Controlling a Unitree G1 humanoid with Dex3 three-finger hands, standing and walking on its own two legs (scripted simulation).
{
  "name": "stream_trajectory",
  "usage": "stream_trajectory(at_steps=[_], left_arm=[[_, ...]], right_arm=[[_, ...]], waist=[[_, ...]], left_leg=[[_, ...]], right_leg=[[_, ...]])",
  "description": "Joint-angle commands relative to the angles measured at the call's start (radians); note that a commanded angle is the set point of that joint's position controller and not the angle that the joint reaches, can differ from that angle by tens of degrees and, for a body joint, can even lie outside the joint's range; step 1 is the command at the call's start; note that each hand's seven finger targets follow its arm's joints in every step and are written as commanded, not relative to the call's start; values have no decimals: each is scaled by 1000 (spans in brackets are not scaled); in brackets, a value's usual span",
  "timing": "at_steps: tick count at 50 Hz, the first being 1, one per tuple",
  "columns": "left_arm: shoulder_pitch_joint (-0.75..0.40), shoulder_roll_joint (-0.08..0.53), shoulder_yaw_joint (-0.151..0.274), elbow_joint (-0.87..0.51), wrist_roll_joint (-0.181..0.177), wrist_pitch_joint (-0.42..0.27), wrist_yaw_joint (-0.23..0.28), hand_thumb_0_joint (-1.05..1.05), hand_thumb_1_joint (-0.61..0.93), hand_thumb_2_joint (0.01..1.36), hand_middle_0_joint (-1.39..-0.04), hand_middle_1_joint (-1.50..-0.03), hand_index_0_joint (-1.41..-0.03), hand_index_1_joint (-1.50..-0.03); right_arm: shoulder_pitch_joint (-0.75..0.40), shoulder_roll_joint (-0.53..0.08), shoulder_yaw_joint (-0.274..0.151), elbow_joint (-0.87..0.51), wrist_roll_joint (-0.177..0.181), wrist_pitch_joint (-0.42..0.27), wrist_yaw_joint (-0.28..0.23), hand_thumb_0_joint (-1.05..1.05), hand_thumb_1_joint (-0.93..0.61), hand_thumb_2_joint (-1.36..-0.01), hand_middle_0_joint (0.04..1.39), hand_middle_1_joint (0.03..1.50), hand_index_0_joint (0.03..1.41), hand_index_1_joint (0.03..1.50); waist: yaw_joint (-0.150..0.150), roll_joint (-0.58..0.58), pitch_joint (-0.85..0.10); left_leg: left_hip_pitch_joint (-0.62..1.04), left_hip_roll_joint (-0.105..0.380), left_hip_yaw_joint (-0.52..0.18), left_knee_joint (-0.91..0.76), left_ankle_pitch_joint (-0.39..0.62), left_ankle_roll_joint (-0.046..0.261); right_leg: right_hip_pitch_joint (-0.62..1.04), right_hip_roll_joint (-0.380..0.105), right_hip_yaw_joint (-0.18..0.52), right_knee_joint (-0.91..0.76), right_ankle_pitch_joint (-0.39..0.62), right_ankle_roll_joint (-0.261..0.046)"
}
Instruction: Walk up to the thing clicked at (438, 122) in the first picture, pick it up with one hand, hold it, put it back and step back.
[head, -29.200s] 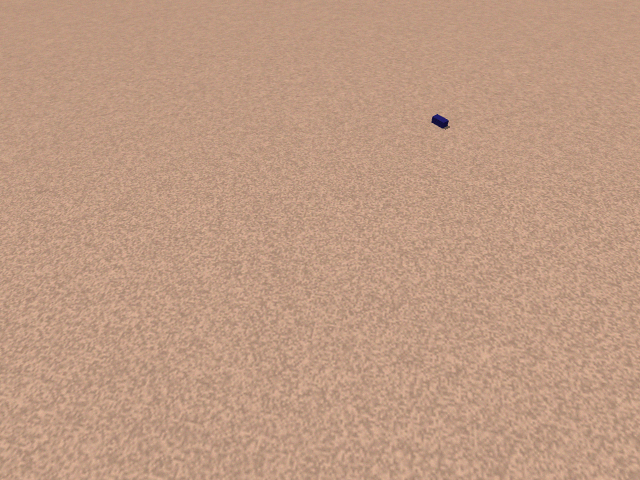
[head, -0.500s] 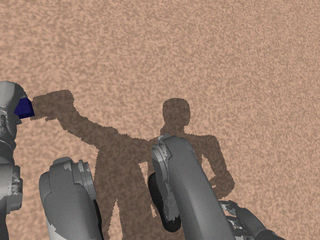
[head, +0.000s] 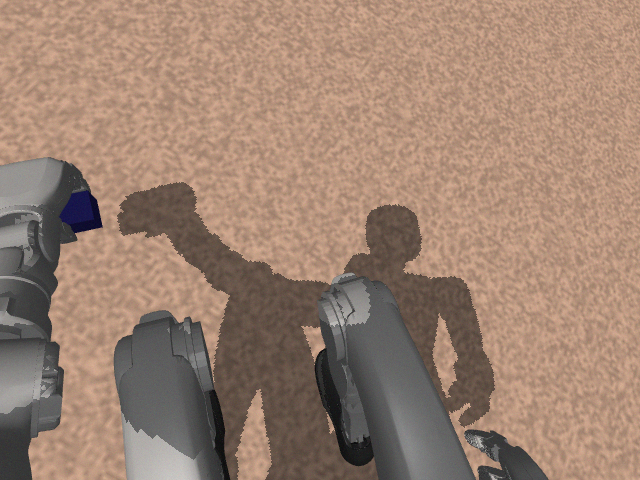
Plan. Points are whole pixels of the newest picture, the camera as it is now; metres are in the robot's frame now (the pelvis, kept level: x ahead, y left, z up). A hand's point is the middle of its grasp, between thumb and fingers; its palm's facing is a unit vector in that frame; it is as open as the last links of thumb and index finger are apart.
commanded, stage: lift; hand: left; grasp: from above
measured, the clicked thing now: (61, 216) +0.48 +0.28 -0.18
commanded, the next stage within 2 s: hold in 1.50 s
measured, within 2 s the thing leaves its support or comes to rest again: neither
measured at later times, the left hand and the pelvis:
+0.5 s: hand out of the picture +0.40 +0.29 +0.00, palm faces -0.42 -0.10 -0.90, open 7.1 cm; pelvis +0.00 +0.00 +0.11, yaw +4 degrees
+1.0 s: hand out of the picture +0.35 +0.28 +0.21, palm faces -0.44 -0.11 -0.89, open 7.1 cm; pelvis +0.03 +0.01 +0.29, yaw +6 degrees
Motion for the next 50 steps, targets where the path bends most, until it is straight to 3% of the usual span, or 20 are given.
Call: stream_trajectory(at_steps=[1,9,11,15,24,25,27,28,31,32,35,38,41,49,50], left_arm=[[-257,238,42,-224,-9,3,6,0,837,189,-1145,-252,-1188,-207],[-209,202,10,-386,-53,-4,-53,0,780,223,-1096,-295,-1140,-249],[-169,166,-7,-420,-66,0,-66,0,778,236,-1092,-293,-1135,-248],[-126,183,0,-482,-84,10,-79,0,777,268,-1083,-327,-1126,-283],[2,124,-21,-607,-114,55,-101,0,790,260,-1108,-295,-1144,-257],[20,131,-10,-628,-120,61,-102,0,785,269,-1106,-296,-1141,-260],[51,107,-27,-659,-121,74,-110,0,779,286,-1112,-296,-1142,-266],[50,121,-20,-685,-124,78,-111,0,785,280,-1121,-287,-1150,-258],[103,85,-40,-706,-131,93,-116,0,775,287,-1127,-266,-1148,-244],[147,87,-30,-687,-131,98,-118,0,784,255,-1123,-261,-1150,-234],[157,65,-51,-731,-132,102,-126,0,786,248,-1131,-241,-1153,-219],[195,62,-48,-719,-138,101,-125,0,754,242,-1126,-217,-1140,-203],[223,19,-77,-685,-140,98,-124,0,776,251,-1147,-211,-1160,-200],[254,-29,-113,-605,-134,77,-105,0,762,227,-1135,-220,-1152,-205],[252,-17,-101,-601,-135,74,-101,0,778,239,-1150,-216,-1164,-204]], right_arm=[[185,-237,-102,-26,22,8,-26,0,-908,-902,200,300,200,300],[166,-205,-126,-60,49,28,-60,0,-905,-902,200,300,200,300],[162,-201,-133,-64,58,29,-68,0,-901,-900,200,300,200,300],[145,-195,-137,-78,75,35,-85,0,-902,-900,200,300,200,300],[94,-159,-144,-104,98,43,-122,0,-898,-899,200,300,200,300],[89,-158,-145,-109,100,45,-126,0,-899,-899,200,300,200,300],[76,-148,-148,-112,106,48,-136,0,-897,-899,200,300,200,300],[67,-147,-146,-114,109,49,-141,0,-898,-899,200,300,200,300],[52,-134,-143,-113,117,50,-156,0,-897,-899,200,300,200,300],[45,-133,-139,-106,119,48,-160,0,-892,-898,200,300,200,300],[38,-127,-139,-105,125,48,-172,0,-892,-899,200,300,200,300],[32,-117,-132,-99,131,42,-185,0,-895,-901,200,300,200,300],[24,-109,-129,-91,135,28,-195,0,-896,-901,200,300,200,300],[54,-96,-135,-70,136,-8,-209,0,-899,-903,200,300,200,300],[56,-100,-137,-68,135,-11,-209,0,-897,-902,200,300,200,300]], waist=[[31,266,-737],[53,196,-733],[64,209,-739],[77,175,-746],[93,152,-710],[99,144,-725],[102,143,-709],[105,149,-700],[101,135,-657],[113,131,-627],[111,136,-617],[119,113,-526],[118,91,-466],[132,51,-408],[138,54,-398]], left_leg=[[574,-18,107,-282,172,44],[605,-19,114,-381,82,57],[659,-15,102,-429,85,55],[715,-13,92,-486,84,58],[883,-10,100,-658,109,57],[913,-9,90,-686,97,56],[968,-6,96,-737,108,54],[987,-7,91,-770,86,53],[1051,-6,97,-842,83,51],[1076,-2,88,-872,93,47],[1176,4,85,-946,124,43],[1220,4,87,-1034,87,43],[1286,8,79,-1112,75,40],[1443,-2,116,-1250,234,38],[1467,-1,118,-1273,239,37]], right_leg=[[380,10,-43,-281,220,-77],[442,9,-9,-398,119,-72],[452,4,-15,-410,140,-69],[504,4,-7,-459,146,-64],[684,-3,15,-625,170,-54],[710,-1,15,-644,158,-53],[755,-2,18,-692,172,-51],[786,-2,22,-719,153,-50],[856,-1,30,-794,151,-48],[861,-4,27,-802,160,-48],[930,0,31,-869,186,-48],[1005,1,42,-956,158,-46],[1059,3,49,-1027,148,-46],[1283,1,77,-1214,263,-46],[1300,0,78,-1237,267,-47]])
